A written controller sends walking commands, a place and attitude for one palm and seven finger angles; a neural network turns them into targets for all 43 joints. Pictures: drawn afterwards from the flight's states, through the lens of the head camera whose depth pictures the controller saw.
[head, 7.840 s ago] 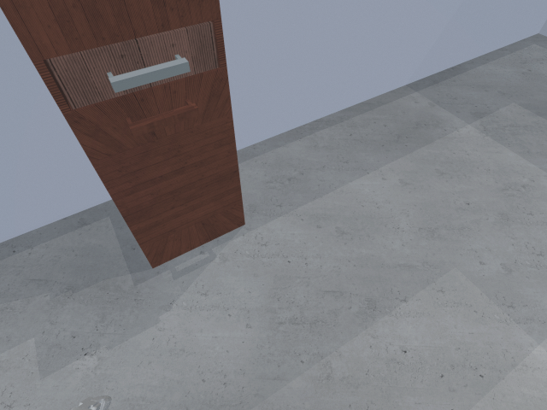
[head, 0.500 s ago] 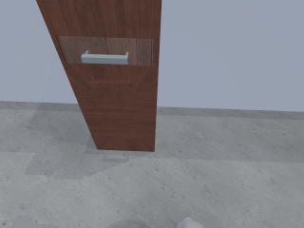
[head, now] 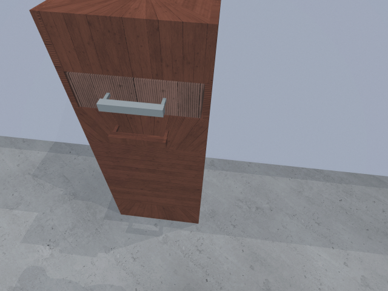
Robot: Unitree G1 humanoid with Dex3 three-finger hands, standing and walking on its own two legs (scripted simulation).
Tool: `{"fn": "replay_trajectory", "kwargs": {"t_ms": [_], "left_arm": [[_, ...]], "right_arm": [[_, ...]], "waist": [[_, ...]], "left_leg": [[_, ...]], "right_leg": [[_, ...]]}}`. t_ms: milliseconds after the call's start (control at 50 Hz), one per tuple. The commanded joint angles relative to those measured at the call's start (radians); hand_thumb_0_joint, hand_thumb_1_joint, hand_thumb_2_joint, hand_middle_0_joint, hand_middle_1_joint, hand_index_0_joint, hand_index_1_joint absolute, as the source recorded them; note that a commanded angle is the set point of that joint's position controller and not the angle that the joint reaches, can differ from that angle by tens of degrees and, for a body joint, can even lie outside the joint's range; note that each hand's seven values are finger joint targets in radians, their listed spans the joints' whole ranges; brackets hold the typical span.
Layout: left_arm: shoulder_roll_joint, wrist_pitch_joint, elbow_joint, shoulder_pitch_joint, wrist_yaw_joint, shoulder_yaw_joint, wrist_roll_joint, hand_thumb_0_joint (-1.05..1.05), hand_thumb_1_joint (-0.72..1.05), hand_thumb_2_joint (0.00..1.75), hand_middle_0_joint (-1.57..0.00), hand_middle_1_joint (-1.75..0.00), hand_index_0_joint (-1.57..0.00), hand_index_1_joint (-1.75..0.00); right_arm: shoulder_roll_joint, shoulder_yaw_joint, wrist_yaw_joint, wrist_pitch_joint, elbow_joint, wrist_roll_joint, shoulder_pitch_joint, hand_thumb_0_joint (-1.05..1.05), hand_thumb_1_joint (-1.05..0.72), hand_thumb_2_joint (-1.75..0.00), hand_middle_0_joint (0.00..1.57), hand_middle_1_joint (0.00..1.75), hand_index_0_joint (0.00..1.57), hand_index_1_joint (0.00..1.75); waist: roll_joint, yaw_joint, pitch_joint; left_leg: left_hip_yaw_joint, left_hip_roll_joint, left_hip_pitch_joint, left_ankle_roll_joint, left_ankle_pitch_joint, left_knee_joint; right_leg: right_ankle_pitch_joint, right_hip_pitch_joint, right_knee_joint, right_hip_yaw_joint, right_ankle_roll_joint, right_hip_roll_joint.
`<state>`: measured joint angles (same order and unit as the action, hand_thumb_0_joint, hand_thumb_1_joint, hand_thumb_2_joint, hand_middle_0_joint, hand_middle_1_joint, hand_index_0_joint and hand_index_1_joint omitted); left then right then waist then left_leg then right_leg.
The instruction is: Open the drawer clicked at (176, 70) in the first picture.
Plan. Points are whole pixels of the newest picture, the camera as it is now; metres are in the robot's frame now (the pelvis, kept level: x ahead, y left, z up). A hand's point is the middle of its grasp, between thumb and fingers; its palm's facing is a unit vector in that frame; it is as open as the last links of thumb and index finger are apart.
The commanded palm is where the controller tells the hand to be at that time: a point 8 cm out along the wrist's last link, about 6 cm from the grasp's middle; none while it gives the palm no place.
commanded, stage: come to a stop and stand still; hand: left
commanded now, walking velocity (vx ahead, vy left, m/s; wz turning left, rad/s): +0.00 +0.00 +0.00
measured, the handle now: (133, 103) +0.58 +0.23 +0.05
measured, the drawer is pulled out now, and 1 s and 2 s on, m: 0.00 0.00 0.00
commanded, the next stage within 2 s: look again from close up in 1.14 s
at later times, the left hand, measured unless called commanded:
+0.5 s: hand out of the picture +0.10 +0.18 -0.17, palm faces +0.03 -0.95 -0.30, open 7.3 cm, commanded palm none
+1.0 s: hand out of the picture +0.04 +0.19 -0.18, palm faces +0.08 -0.97 -0.23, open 7.3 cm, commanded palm none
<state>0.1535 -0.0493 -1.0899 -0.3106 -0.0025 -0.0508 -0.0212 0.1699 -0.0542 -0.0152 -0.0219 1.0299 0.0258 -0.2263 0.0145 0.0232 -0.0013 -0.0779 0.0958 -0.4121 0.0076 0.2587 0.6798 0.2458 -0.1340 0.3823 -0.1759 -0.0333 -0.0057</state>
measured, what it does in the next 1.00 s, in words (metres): steps on the spot: left foot, then right foot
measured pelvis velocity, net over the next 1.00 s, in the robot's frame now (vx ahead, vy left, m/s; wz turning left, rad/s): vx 0.02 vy -0.01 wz -0.01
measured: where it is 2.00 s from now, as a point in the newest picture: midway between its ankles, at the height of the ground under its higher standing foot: outside the picture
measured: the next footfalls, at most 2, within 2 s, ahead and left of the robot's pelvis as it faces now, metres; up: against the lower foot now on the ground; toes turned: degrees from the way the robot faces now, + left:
left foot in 0.06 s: +0.11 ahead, +0.12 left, +0.00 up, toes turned +7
right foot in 0.48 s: +0.08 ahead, -0.14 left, +0.00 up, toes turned -4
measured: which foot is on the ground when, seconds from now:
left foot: up 0.00-0.04, down 0.06-0.48, up 0.50-0.92, down 0.94-1.00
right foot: down 0.00-0.06, up 0.08-0.46, down 0.48-1.00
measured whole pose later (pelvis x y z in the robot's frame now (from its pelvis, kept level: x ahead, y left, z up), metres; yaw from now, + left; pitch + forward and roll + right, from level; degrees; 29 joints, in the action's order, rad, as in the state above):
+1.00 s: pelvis +0.02 -0.01 +0.00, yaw -1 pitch +0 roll +1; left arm 0.21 0.05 -1.06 -0.25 0.02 -0.06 -0.01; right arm 0.17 -0.03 0.01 0.02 1.05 0.02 -0.24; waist -0.03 0.03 -0.02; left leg -0.01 0.01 -0.17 0.02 0.30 0.46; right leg 0.26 -0.33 0.54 -0.06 0.00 -0.06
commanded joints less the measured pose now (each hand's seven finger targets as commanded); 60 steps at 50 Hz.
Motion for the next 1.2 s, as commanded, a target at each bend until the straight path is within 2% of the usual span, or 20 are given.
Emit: {"fn": "replay_trajectory", "kwargs": {"t_ms": [0,40,60,160,280,400,420,440,460,480,540,620,760,840,880,920,960,1040,1100,1180], "left_arm": [[0.123,-0.004,0.025,-0.038,0.015,-0.019,0.004,0.00,0.90,0.90,-0.20,-0.30,-0.20,-0.30],[0.033,0.009,0.029,-0.092,0.016,0.010,0.011,0.00,0.90,0.90,-0.20,-0.30,-0.20,-0.30],[0.025,0.017,0.018,-0.096,0.026,0.021,0.014,0.00,0.90,0.90,-0.20,-0.30,-0.20,-0.30],[0.078,0.055,-0.004,-0.072,0.041,0.013,0.011,0.00,0.90,0.90,-0.20,-0.30,-0.20,-0.30],[0.083,0.097,0.073,-0.030,0.035,-0.023,0.002,0.00,0.90,0.90,-0.20,-0.30,-0.20,-0.30],[0.080,0.072,0.090,-0.072,0.030,-0.016,0.001,0.00,0.90,0.90,-0.20,-0.30,-0.20,-0.30],[0.111,0.059,0.084,-0.084,0.032,-0.016,-0.006,0.00,0.90,0.90,-0.20,-0.30,-0.20,-0.30],[0.189,0.043,0.094,-0.048,0.040,-0.020,-0.015,0.00,0.90,0.90,-0.20,-0.30,-0.20,-0.30],[0.241,0.040,0.111,-0.031,0.037,-0.022,-0.009,0.00,0.90,0.90,-0.20,-0.30,-0.20,-0.30],[0.246,0.039,0.114,-0.025,0.036,-0.026,-0.006,0.00,0.90,0.90,-0.20,-0.30,-0.20,-0.30],[0.216,0.045,0.132,0.078,0.047,-0.027,-0.004,0.00,0.90,0.90,-0.20,-0.30,-0.20,-0.30],[0.220,0.044,0.138,0.052,0.047,-0.036,-0.004,0.00,0.90,0.90,-0.20,-0.30,-0.20,-0.30],[0.236,0.050,0.123,0.024,0.039,-0.048,-0.013,0.00,0.90,0.90,-0.20,-0.30,-0.20,-0.30],[0.225,0.059,0.111,0.080,0.037,-0.044,-0.005,0.00,0.90,0.90,-0.20,-0.30,-0.20,-0.30],[0.164,0.069,0.111,0.090,0.034,-0.026,0.009,0.00,0.90,0.90,-0.20,-0.30,-0.20,-0.30],[0.098,0.067,0.118,0.071,0.023,-0.010,0.010,0.00,0.90,0.90,-0.20,-0.30,-0.20,-0.30],[0.099,0.077,0.083,0.072,0.020,-0.005,-0.001,0.00,0.90,0.90,-0.20,-0.30,-0.20,-0.30],[0.110,0.054,0.019,0.006,0.017,0.015,0.005,0.00,0.90,0.90,-0.20,-0.30,-0.20,-0.30],[0.132,0.043,-0.006,0.018,0.024,0.019,0.010,0.00,0.90,0.90,-0.20,-0.30,-0.20,-0.30],[0.114,0.040,-0.016,0.016,0.029,0.025,0.014,0.00,0.90,0.90,-0.20,-0.30,-0.20,-0.30]], "right_arm": [[0.044,0.009,0.010,-0.032,0.001,-0.001,-0.103,0.00,-0.90,-0.90,0.20,0.30,0.20,0.30],[0.154,0.001,0.032,-0.038,0.027,0.000,-0.190,0.00,-0.90,-0.90,0.20,0.30,0.20,0.30],[0.142,0.011,0.044,-0.028,0.036,-0.005,-0.156,0.00,-0.90,-0.90,0.20,0.30,0.20,0.30],[0.131,0.005,0.077,-0.005,0.035,-0.018,-0.028,0.00,-0.90,-0.90,0.20,0.30,0.20,0.30],[0.176,-0.034,0.076,0.032,-0.019,-0.004,0.061,0.00,-0.90,-0.90,0.20,0.30,0.20,0.30],[0.165,-0.038,0.047,0.041,-0.043,-0.001,0.114,0.00,-0.90,-0.90,0.20,0.30,0.20,0.30],[0.137,-0.036,0.040,0.041,-0.037,-0.009,0.092,0.00,-0.90,-0.90,0.20,0.30,0.20,0.30],[0.073,-0.027,0.033,0.040,-0.044,-0.018,0.040,0.00,-0.90,-0.90,0.20,0.30,0.20,0.30],[0.060,-0.021,0.029,0.051,-0.062,-0.019,0.047,0.00,-0.90,-0.90,0.20,0.30,0.20,0.30],[0.073,-0.024,0.033,0.070,-0.063,-0.014,0.066,0.00,-0.90,-0.90,0.20,0.30,0.20,0.30],[0.108,-0.030,0.029,0.077,-0.042,-0.011,0.040,0.00,-0.90,-0.90,0.20,0.30,0.20,0.30],[0.113,-0.027,0.019,0.075,-0.049,-0.007,0.036,0.00,-0.90,-0.90,0.20,0.30,0.20,0.30],[0.090,-0.014,0.016,0.059,-0.067,-0.013,0.037,0.00,-0.90,-0.90,0.20,0.30,0.20,0.30],[0.069,-0.003,0.026,0.041,-0.026,-0.016,-0.080,0.00,-0.90,-0.90,0.20,0.30,0.20,0.30],[0.101,0.002,0.032,0.024,-0.005,-0.011,-0.126,0.00,-0.90,-0.90,0.20,0.30,0.20,0.30],[0.182,-0.003,0.039,0.025,-0.040,-0.003,-0.055,0.00,-0.90,-0.90,0.20,0.30,0.20,0.30],[0.150,0.007,0.045,0.019,-0.032,-0.006,0.024,0.00,-0.90,-0.90,0.20,0.30,0.20,0.30],[0.115,0.021,0.054,0.008,0.008,-0.015,-0.019,0.00,-0.90,-0.90,0.20,0.30,0.20,0.30],[0.093,0.024,0.051,0.011,0.044,-0.019,-0.074,0.00,-0.90,-0.90,0.20,0.30,0.20,0.30],[0.079,0.032,0.052,0.003,0.071,-0.020,-0.104,0.00,-0.90,-0.90,0.20,0.30,0.20,0.30]], "waist": [[-0.060,-0.041,-0.035],[0.192,-0.043,0.047],[0.231,-0.036,0.066],[0.121,-0.022,0.020],[0.110,-0.011,0.053],[0.132,0.024,0.056],[0.036,0.026,0.061],[-0.186,-0.003,0.050],[-0.240,0.005,0.022],[-0.219,0.018,0.028],[-0.176,-0.014,-0.027],[-0.160,0.016,0.004],[-0.186,0.042,0.032],[-0.200,-0.014,0.043],[-0.025,-0.032,0.019],[0.137,0.000,-0.036],[0.217,0.014,-0.088],[0.063,0.018,-0.044],[-0.069,-0.014,-0.036],[-0.026,-0.017,-0.019]], "left_leg": [[-0.028,-0.033,0.254,0.000,-0.095,-0.243],[0.243,0.223,0.455,-0.108,-0.529,-0.294],[0.263,0.277,0.414,-0.161,-0.693,-0.345],[0.147,0.240,0.421,-0.171,-1.113,-0.295],[0.109,0.257,0.336,-0.190,-0.813,-0.293],[0.068,0.161,0.197,-0.105,-0.377,-0.222],[0.034,0.094,0.179,-0.054,-0.228,-0.142],[-0.021,-0.020,0.072,0.006,0.026,-0.019],[0.011,-0.073,0.052,0.018,0.289,0.083],[0.073,-0.071,0.060,0.016,0.331,0.193],[0.125,-0.060,-0.016,0.018,0.221,0.369],[0.117,-0.074,-0.045,0.040,0.151,0.358],[0.071,-0.083,0.050,0.027,0.183,0.059],[0.032,-0.094,0.244,0.012,0.037,-0.221],[0.120,-0.017,0.338,-0.017,0.004,-0.380],[0.309,0.165,0.126,-0.095,0.135,-0.483],[0.282,0.132,0.022,-0.102,0.200,-0.550],[0.157,0.038,0.151,-0.061,-0.109,-0.382],[0.111,-0.003,0.195,-0.020,-0.073,-0.326],[0.111,0.008,0.225,-0.019,-0.121,-0.346]], "right_leg": [[-0.085,-0.120,-0.011,0.148,-0.077,-0.212],[0.100,-0.269,0.269,0.039,0.018,-0.063],[0.318,-0.242,0.359,0.066,0.043,-0.049],[0.199,-0.236,0.377,0.140,0.060,-0.081],[0.218,-0.300,0.611,0.184,0.058,-0.052],[0.005,-0.079,0.198,0.109,0.052,-0.047],[-0.136,-0.034,0.048,0.136,0.055,-0.072],[-0.354,0.001,-0.021,0.353,0.003,-0.236],[-0.498,-0.065,-0.059,0.433,-0.091,-0.374],[-0.468,-0.116,-0.080,0.462,-0.136,-0.387],[-0.382,-0.116,-0.071,0.419,-0.156,-0.351],[-0.353,-0.028,-0.062,0.362,-0.136,-0.325],[-0.140,0.005,-0.108,0.383,-0.139,-0.304],[-0.034,-0.098,-0.075,0.329,-0.084,-0.244],[0.104,-0.224,0.027,0.253,-0.016,-0.141],[0.081,-0.191,0.151,0.123,0.037,-0.051],[0.073,-0.117,0.232,0.126,0.044,-0.054],[-0.123,-0.052,0.045,0.167,0.039,-0.075],[-0.141,-0.056,-0.016,0.227,0.021,-0.115],[-0.159,-0.048,-0.014,0.211,0.021,-0.107]]}}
